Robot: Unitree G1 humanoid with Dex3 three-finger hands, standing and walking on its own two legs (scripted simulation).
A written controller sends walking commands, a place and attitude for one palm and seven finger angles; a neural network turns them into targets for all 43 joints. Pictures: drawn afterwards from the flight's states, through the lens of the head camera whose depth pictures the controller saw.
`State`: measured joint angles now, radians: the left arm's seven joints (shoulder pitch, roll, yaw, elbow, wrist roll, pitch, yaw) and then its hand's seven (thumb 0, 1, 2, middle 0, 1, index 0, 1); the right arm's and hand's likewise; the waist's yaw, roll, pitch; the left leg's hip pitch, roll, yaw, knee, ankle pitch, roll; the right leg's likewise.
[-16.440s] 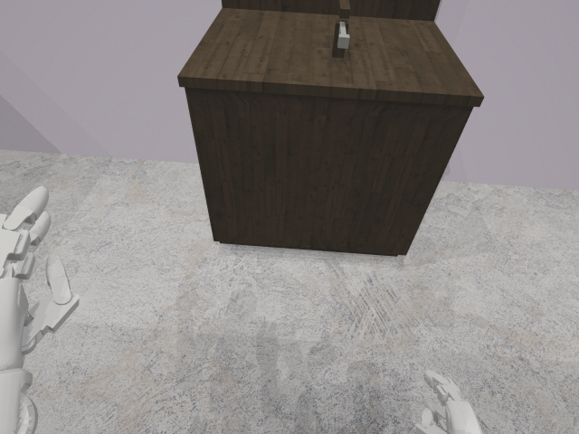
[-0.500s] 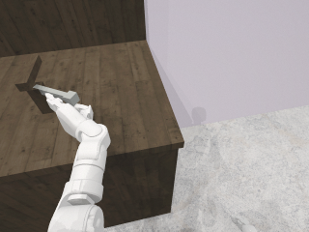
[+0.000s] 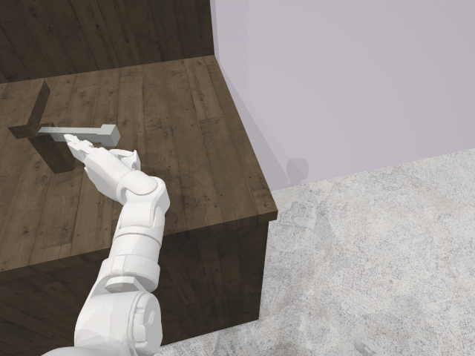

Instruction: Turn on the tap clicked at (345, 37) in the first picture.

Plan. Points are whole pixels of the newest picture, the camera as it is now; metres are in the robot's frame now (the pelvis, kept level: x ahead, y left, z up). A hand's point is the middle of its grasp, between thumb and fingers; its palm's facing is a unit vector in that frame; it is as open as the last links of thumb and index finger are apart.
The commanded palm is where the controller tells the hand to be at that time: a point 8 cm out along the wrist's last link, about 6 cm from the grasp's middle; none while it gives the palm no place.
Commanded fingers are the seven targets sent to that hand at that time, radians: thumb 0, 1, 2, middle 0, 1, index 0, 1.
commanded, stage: lift the hand up off the lever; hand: left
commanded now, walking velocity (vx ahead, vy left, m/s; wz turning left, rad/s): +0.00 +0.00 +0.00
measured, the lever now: (109, 135) +0.45 +0.25 +0.14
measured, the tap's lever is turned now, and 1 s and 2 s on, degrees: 73 77 77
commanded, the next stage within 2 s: none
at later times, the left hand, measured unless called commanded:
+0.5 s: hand (122, 146) +0.42 +0.22 +0.15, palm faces +0.80 -0.60 -0.07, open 7.8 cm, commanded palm +0.36 +0.23 +0.15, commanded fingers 0.00 0.90 0.90 -0.15 -0.15 -0.15 -0.15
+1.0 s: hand (122, 144) +0.40 +0.20 +0.17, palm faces +0.77 -0.64 -0.04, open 7.8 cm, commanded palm +0.35 +0.23 +0.17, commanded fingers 0.00 0.90 0.90 -0.15 -0.15 -0.15 -0.15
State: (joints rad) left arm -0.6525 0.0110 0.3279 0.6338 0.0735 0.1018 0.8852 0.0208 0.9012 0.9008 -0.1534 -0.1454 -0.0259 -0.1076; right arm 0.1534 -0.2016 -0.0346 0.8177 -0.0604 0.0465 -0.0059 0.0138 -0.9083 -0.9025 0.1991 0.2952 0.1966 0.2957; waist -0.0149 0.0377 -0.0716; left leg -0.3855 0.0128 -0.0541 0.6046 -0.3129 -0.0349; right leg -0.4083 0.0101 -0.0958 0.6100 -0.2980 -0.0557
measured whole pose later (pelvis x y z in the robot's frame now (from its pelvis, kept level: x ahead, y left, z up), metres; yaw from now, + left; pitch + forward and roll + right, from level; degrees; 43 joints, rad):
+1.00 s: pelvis +0.02 +0.01 +0.01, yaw +0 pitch +1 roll +0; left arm -0.53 -0.03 0.23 0.30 0.01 0.34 0.80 0.02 0.90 0.90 -0.15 -0.15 -0.15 -0.15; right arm 0.09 -0.20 -0.02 0.80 -0.03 0.06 -0.01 0.01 -0.91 -0.90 0.20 0.30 0.20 0.30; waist 0.04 0.04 -0.06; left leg -0.21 0.00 -0.05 0.48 -0.29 -0.03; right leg -0.24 0.00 -0.09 0.50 -0.28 -0.04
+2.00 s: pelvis +0.02 +0.01 +0.02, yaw -1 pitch -1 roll +0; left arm -0.52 0.00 0.23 0.18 -0.03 0.45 0.75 0.02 0.90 0.90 -0.15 -0.15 -0.15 -0.15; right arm 0.06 -0.21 -0.01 0.81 -0.01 0.04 -0.01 0.02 -0.91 -0.90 0.20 0.30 0.20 0.30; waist 0.06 0.06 -0.04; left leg -0.12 0.01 -0.04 0.40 -0.25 -0.03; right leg -0.16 0.01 -0.08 0.42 -0.25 -0.04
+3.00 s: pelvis -0.01 +0.01 +0.02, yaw -3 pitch -6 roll +0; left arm 0.03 0.30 0.16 -0.10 -0.08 -0.09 0.13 0.02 0.90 0.90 -0.18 -0.22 -0.18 -0.22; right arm 0.15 -0.22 0.01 0.68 0.01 0.00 -0.05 0.02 -0.91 -0.90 0.20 0.30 0.20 0.30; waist 0.02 0.07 0.07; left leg -0.03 0.02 0.00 0.33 -0.19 -0.01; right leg -0.08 0.02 -0.04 0.34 -0.16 -0.04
